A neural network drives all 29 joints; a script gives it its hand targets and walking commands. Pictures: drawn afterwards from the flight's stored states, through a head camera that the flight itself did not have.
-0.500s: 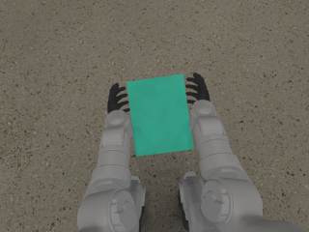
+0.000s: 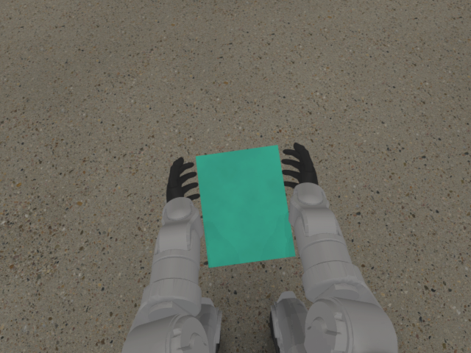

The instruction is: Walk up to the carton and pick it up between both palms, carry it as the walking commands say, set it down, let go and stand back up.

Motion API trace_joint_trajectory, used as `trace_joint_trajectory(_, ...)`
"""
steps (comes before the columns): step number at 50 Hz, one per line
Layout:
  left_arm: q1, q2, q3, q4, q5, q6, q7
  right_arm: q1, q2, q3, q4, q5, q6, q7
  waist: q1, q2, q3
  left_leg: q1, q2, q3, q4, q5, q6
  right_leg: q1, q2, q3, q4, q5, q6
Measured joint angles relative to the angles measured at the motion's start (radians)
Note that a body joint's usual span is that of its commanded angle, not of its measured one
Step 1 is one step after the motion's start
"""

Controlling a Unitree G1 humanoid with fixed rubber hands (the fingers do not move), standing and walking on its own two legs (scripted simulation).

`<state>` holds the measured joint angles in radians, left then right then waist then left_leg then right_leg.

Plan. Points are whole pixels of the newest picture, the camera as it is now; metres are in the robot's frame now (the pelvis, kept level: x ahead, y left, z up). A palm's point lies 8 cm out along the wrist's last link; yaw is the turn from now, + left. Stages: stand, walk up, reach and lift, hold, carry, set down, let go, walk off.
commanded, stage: reach and lift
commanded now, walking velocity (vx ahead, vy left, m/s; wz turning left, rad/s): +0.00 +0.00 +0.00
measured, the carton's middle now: (244, 206) +0.40 +0.00 -0.12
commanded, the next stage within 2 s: none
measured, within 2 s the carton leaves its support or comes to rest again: neither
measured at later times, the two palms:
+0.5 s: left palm (166, 191) +0.37 +0.12 +0.04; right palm (315, 181) +0.38 -0.11 +0.04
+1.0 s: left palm (148, 178) +0.35 +0.13 +0.12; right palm (331, 166) +0.36 -0.11 +0.12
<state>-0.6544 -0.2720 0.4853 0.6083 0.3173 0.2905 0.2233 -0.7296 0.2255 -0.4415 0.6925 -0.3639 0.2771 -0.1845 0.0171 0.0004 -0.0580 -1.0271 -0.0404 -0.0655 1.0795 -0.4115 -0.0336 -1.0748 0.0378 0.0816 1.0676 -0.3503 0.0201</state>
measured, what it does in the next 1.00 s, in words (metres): rises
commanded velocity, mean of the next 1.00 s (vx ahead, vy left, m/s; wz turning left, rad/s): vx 0.00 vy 0.00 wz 0.00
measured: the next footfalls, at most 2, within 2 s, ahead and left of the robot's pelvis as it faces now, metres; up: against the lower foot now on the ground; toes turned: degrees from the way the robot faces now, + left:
none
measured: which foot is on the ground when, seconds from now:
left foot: down 0.00-1.00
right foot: down 0.00-1.00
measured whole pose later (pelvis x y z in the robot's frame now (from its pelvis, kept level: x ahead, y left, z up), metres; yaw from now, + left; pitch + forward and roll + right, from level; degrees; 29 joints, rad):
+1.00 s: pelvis +0.03 -0.01 +0.08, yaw +1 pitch -2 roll +0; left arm -0.50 -0.23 0.35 0.57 0.33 0.52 0.15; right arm -0.51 0.24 -0.34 0.57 -0.35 0.51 -0.13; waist 0.03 0.02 0.03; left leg -0.23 -0.02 -0.10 0.50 -0.23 -0.03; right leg -0.27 0.02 0.06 0.51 -0.19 0.00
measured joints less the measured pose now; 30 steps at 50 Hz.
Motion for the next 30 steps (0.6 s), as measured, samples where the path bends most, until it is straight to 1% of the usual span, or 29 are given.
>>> trace_joint_trajectory(3,0.018,-0.005,-0.002,-0.012,0.006,-0.001,-0.019,0.017,0.006,-0.003,-0.01,-0.005,-0.004,0.004,0.002,0.0,0.01,0.044,0.002,-0.001,-0.042,0.014,0.001,0.045,0.0,0.001,-0.042,0.014,-0.001)
trace_joint_trajectory(7,0.038,-0.002,-0.012,-0.021,0.012,0.001,-0.031,0.038,0.016,-0.004,-0.023,-0.01,-0.007,0.01,0.003,-0.001,0.026,0.104,0.006,-0.001,-0.099,0.035,0.001,0.104,-0.001,0.002,-0.098,0.034,-0.003)
trace_joint_trajectory(19,0.077,0.01,-0.041,-0.029,0.017,0.015,-0.046,0.116,0.048,0.007,-0.078,-0.021,0.002,0.022,0.01,0.003,0.061,0.285,0.013,-0.008,-0.267,0.096,-0.001,0.285,-0.005,-0.001,-0.261,0.09,-0.009)
trace_joint_trajectory(30,0.102,0.018,-0.078,-0.022,0.018,0.054,-0.064,0.163,0.032,0.034,-0.095,-0.013,0.047,0.035,0.017,0.01,0.089,0.472,0.018,-0.017,-0.416,0.148,-0.002,0.471,-0.011,-0.006,-0.4,0.134,-0.014)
